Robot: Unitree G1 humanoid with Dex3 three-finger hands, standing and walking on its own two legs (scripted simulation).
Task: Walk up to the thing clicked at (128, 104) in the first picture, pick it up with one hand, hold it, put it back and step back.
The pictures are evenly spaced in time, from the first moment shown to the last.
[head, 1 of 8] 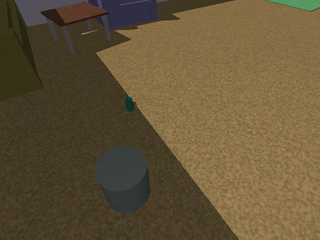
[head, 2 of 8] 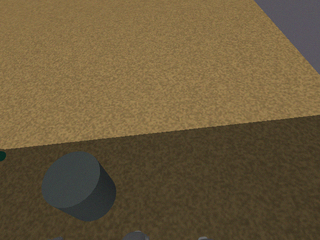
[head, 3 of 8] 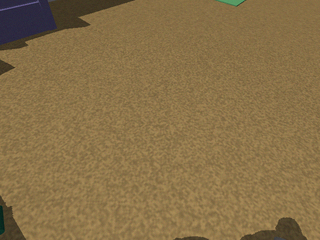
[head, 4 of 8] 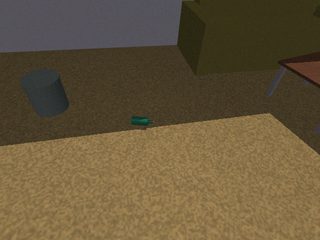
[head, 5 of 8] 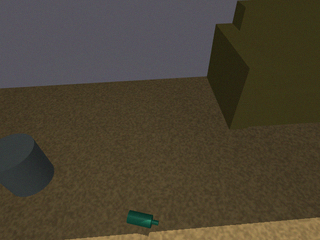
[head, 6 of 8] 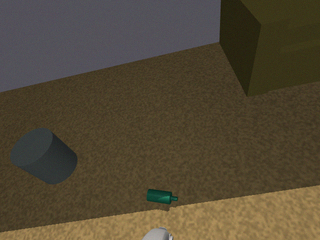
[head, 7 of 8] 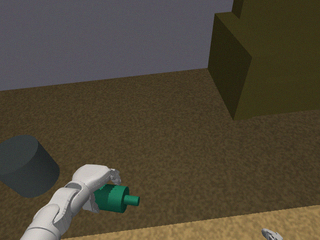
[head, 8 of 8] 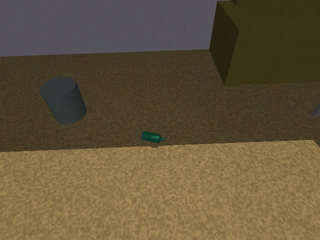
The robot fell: no
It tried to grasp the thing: yes
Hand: left
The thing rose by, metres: 0.66
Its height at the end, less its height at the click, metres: +0.00
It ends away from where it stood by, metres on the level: 0.01
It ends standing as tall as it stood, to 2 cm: yes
